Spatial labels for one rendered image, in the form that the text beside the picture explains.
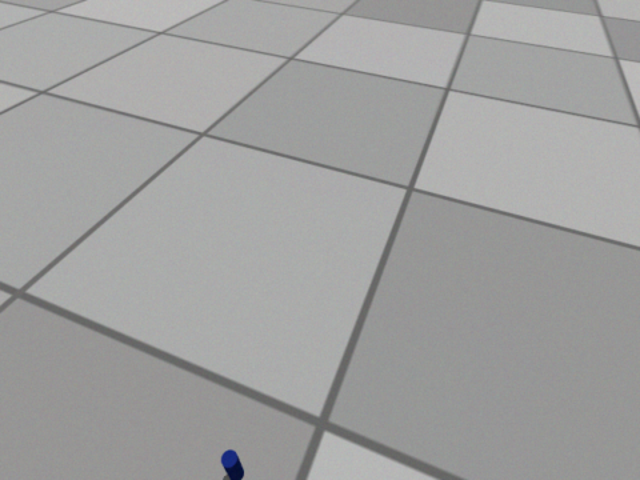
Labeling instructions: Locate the can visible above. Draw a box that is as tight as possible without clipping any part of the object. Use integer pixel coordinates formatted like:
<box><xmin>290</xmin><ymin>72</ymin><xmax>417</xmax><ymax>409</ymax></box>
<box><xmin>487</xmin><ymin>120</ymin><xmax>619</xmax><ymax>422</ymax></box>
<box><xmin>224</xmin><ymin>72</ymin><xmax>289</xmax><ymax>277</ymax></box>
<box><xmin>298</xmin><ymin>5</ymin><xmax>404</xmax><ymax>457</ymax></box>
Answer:
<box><xmin>221</xmin><ymin>450</ymin><xmax>244</xmax><ymax>480</ymax></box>

